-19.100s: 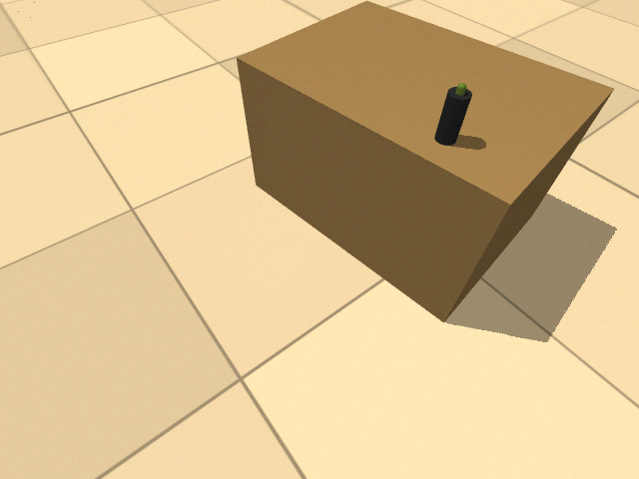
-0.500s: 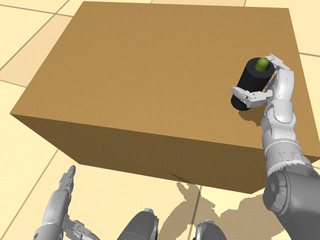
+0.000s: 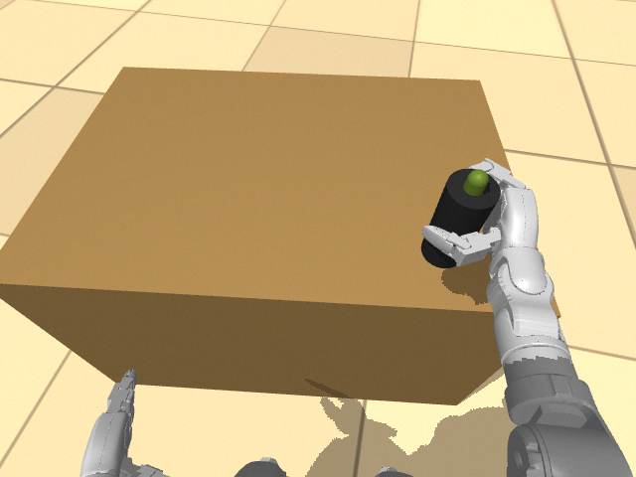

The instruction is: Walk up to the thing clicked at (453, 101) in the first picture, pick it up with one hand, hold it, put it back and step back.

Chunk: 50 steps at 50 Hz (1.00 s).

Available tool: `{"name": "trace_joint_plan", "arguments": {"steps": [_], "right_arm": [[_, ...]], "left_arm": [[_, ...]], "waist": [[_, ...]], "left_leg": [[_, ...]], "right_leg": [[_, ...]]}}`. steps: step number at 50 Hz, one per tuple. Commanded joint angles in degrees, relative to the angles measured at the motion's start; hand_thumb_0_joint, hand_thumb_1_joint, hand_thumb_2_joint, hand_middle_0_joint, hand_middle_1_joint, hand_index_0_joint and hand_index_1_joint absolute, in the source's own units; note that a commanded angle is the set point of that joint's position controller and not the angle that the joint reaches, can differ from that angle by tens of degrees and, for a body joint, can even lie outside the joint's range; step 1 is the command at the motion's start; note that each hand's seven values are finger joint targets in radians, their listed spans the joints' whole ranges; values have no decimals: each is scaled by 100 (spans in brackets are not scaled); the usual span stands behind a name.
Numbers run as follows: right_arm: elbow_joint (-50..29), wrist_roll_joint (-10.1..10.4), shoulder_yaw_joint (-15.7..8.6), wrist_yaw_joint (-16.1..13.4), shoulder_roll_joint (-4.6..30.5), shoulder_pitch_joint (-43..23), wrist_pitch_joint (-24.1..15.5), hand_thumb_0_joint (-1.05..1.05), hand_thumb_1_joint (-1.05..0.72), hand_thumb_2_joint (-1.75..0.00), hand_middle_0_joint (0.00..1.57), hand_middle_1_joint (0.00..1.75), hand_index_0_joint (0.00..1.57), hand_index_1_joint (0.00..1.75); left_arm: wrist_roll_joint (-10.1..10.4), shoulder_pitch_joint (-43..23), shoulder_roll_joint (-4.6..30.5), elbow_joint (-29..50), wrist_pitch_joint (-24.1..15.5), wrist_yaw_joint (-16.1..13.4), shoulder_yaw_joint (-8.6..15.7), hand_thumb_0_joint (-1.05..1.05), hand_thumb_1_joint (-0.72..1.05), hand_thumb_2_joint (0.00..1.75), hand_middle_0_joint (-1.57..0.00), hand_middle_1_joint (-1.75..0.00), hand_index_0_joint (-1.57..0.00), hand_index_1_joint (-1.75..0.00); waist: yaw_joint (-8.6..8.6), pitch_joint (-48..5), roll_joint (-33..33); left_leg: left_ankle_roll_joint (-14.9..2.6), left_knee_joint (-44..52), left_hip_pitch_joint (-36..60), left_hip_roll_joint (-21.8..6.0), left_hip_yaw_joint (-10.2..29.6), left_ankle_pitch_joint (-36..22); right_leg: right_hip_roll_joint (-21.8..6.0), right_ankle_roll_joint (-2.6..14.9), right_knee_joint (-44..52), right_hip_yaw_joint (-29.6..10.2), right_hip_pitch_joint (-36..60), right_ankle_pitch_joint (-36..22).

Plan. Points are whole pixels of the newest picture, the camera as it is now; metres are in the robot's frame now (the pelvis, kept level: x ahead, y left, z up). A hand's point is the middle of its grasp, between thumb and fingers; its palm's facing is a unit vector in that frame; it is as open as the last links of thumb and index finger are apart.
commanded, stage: lift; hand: right
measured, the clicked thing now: (458, 217) +0.41 -0.14 +0.10
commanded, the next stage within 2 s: hold in 0.72 s
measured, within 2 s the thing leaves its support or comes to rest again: neither
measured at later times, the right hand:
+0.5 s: hand (472, 225) +0.37 -0.14 +0.13, palm faces +0.06 +1.00 +0.01, open 9.2 cm
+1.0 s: hand (492, 221) +0.36 -0.15 +0.16, palm faces +0.07 +1.00 +0.00, open 9.2 cm
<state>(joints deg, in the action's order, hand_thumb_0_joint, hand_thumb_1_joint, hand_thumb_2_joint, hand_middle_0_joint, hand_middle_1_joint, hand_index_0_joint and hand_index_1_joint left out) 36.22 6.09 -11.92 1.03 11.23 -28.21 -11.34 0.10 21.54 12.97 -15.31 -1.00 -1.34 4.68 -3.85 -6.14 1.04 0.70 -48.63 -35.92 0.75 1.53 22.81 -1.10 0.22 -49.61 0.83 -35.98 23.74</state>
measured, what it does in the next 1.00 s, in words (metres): stands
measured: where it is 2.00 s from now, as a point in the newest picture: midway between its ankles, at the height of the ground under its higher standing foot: outside the picture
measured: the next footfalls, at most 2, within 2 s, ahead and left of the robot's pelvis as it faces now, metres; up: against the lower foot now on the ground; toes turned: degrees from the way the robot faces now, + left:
none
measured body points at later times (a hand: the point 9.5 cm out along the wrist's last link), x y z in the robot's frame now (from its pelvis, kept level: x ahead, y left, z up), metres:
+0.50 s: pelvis +0.00 +0.01 +0.02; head +0.02 +0.02 +0.47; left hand +0.16 +0.26 -0.05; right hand +0.36 -0.19 +0.14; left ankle +0.01 +0.13 -0.70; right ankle +0.01 -0.12 -0.70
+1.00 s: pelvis +0.02 +0.01 +0.03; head +0.02 +0.02 +0.48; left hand +0.18 +0.27 -0.05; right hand +0.35 -0.20 +0.16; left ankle +0.01 +0.13 -0.70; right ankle +0.01 -0.12 -0.70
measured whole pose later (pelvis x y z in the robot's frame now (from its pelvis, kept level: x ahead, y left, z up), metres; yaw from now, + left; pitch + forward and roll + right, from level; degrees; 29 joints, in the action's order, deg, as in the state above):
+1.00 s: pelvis +0.02 +0.01 +0.03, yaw -1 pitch +2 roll +0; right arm 9.1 10.9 -7.6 2.3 10.4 -11.1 2.4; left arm 2.1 15.9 13.0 -28.5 -1.4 -3.7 6.0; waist -0.8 -2.5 2.0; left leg 0.3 -35.8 -18.3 0.0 0.8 19.3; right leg -0.4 -0.2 -35.6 0.2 -18.2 19.2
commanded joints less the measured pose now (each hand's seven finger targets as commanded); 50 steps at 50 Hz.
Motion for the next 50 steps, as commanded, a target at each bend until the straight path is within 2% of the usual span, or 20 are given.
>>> {"name": "trace_joint_plan", "arguments": {"steps": [1,3,7,10,11,12,15,16,17,18,22,23,27,29,33,36,39,44,47,50], "right_arm": [[-1816,180,175,40,553,-2148,-198,0,-4,-130,128,145,133,145],[-2116,179,-210,-13,1053,-2024,-153,0,-5,-130,128,145,133,145],[-2132,269,18,-47,694,-1507,0,0,-6,-130,128,145,133,145],[-2538,287,93,4,726,-1550,36,0,-6,-129,128,145,133,145],[-2606,290,39,11,778,-1501,71,0,-6,-130,128,145,133,145],[-2620,282,207,21,636,-1410,113,0,-6,-130,128,145,133,145],[-2809,319,254,9,629,-1401,194,0,-4,-129,127,144,132,144],[-3023,332,160,5,730,-1413,222,0,-6,-128,127,144,132,144],[-2788,333,272,0,587,-1200,281,0,-6,-129,127,144,132,144],[-2885,353,282,10,539,-1133,310,0,-6,-129,128,144,133,144],[-3105,376,133,22,741,-859,432,0,-7,-129,128,144,133,144],[-3095,401,149,28,696,-774,479,0,-6,-131,128,145,133,145],[-3427,453,110,9,730,-752,540,0,-11,-130,129,145,134,145],[-3550,482,57,10,793,-795,571,0,-10,-131,130,146,135,146],[-3600,466,265,51,605,-576,661,0,-12,-129,129,144,133,144],[-3644,463,216,92,664,-487,749,0,-12,-130,129,144,133,144],[-3840,483,235,123,621,-467,846,0,-11,-130,128,144,133,144],[-4136,499,30,127,846,-381,902,0,-12,-130,128,143,133,143],[-4148,518,112,131,711,-190,973,0,-12,-131,128,144,133,144],[-4206,518,213,147,625,-161,1006,0,-13,-130,128,143,133,143]], "left_arm": [[66,-349,599,766,-377,-109,200,0,-54,4,-4,-5,-5,-4],[79,-358,833,831,-357,-167,413,0,-54,4,-4,-4,-5,-4],[118,-187,773,482,-329,-221,398,0,-53,3,-4,-4,-5,-3],[133,-538,622,643,-335,-223,227,0,-53,3,-4,-4,-5,-3],[143,-553,785,661,-352,-257,399,0,-53,3,-4,-4,-5,-3],[130,-401,625,372,-313,-248,249,0,-52,3,-4,-4,-5,-3],[159,-709,714,452,-343,-286,303,0,-53,3,-4,-4,-5,-3],[163,-853,691,505,-370,-291,238,0,-52,3,-4,-4,-5,-3],[156,-603,672,108,-320,-289,291,0,-53,3,-4,-4,-5,-3],[163,-606,497,218,-326,-268,63,0,-53,3,-4,-4,-5,-3],[172,-698,743,97,-304,-292,326,0,-52,2,-4,-4,-5,-3],[180,-601,651,67,-309,-273,193,0,-52,2,-4,-4,-5,-3],[196,-751,641,184,-310,-299,209,0,-53,3,-4,-4,-5,-3],[192,-776,905,214,-346,-340,467,0,-52,2,-4,-4,-5,-3],[205,-711,571,-176,-341,-315,212,0,-52,3,-4,-5,-5,-3],[201,-840,805,-96,-362,-324,440,0,-53,3,-4,-5,-5,-3],[204,-892,579,-113,-352,-280,167,0,-53,3,-4,-5,-5,-3],[203,-1072,923,-123,-365,-295,544,0,-52,3,-4,-5,-5,-3],[215,-868,636,-563,-340,-249,344,0,-52,3,-4,-5,-6,-3],[211,-1213,687,-502,-338,-250,382,0,-53,3,-4,-5,-5,-4]], "waist": [[-24,-1710,1],[102,-1888,-62],[14,-1097,-339],[104,-1295,-440],[82,-1449,-435],[116,-1332,-321],[95,-1280,-322],[192,-1371,-218],[143,-1167,-154],[193,-1092,-190],[188,-1176,-179],[203,-1014,-126],[197,-1021,-329],[127,-1142,-421],[226,-848,-225],[180,-1004,-246],[258,-1051,-209],[252,-1100,-166],[319,-873,-17],[289,-871,-233]], "left_leg": [[-88,771,889,41,-231,-1552],[-61,864,1144,1,-183,-1600],[-27,1122,1127,-39,-169,-1352],[1,1217,1354,-89,-104,-1438],[2,1191,1394,-76,-115,-1562],[-6,1213,1415,-88,-110,-1631],[2,1321,1461,-103,-107,-1593],[-4,1312,1507,-101,-121,-1596],[-29,1324,1429,-71,-162,-1486],[-28,1376,1440,-67,-188,-1391],[-26,1434,1569,-68,-199,-1506],[-36,1428,1531,-39,-246,-1518],[0,1547,1700,-83,-201,-1663],[13,1582,1771,-87,-196,-1711],[-1,1613,1741,-106,-200,-1769],[-9,1621,1818,-88,-229,-1893],[-6,1644,1960,-97,-240,-2152],[-3,1691,2065,-87,-259,-2231],[-22,1747,2025,-81,-269,-2173],[-5,1801,2066,-84,-267,-2205]], "right_leg": [[26,48,912,-47,1383,-1451],[53,69,956,-7,1470,-1440],[87,115,1134,44,1335,-1105],[104,122,1156,55,1506,-1211],[93,122,1172,41,1648,-1321],[106,111,1195,53,1649,-1383],[112,106,1277,52,1769,-1339],[102,97,1319,47,1862,-1362],[82,83,1394,17,1792,-1262],[72,85,1439,2,1793,-1206],[67,78,1522,-2,1954,-1320],[45,56,1573,-34,1963,-1363],[98,102,1550,14,2052,-1450],[95,123,1570,6,2151,-1472],[99,104,1640,-3,2177,-1571],[71,94,1685,-37,2283,-1728],[83,91,1695,-37,2352,-2003],[70,76,1754,-49,2507,-2120],[68,69,1827,-45,2445,-2086],[67,85,1843,-44,2473,-2080]]}}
